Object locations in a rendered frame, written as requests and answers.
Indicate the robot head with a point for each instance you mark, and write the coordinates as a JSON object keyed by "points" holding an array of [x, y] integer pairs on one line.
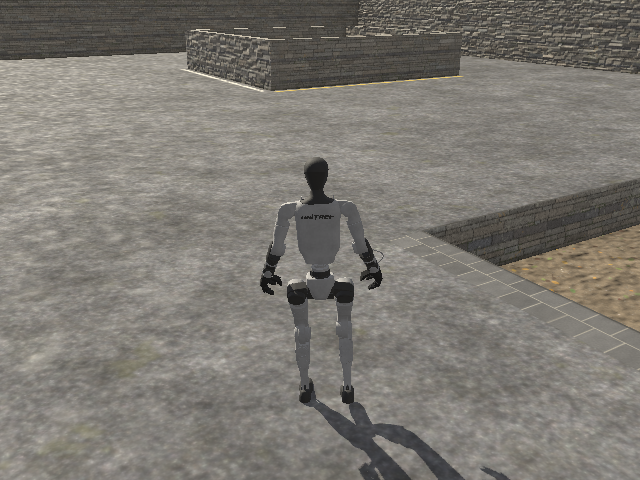
{"points": [[316, 173]]}

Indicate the left robot forearm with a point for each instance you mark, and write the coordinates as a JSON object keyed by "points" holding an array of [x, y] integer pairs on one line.
{"points": [[270, 263]]}

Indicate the right robot forearm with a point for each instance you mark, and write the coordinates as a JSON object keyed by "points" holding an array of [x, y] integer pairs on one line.
{"points": [[369, 259]]}

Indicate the robot left hand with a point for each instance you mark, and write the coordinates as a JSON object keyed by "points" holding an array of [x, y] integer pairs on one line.
{"points": [[264, 281]]}

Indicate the robot right hand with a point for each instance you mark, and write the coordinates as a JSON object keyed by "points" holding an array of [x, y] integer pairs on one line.
{"points": [[377, 276]]}

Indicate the robot left upper arm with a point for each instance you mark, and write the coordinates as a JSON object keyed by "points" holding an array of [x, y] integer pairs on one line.
{"points": [[286, 211]]}

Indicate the robot right thigh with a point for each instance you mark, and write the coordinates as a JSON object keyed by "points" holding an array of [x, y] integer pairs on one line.
{"points": [[344, 296]]}

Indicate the robot right upper arm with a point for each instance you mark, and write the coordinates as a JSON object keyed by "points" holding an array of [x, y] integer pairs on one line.
{"points": [[349, 209]]}

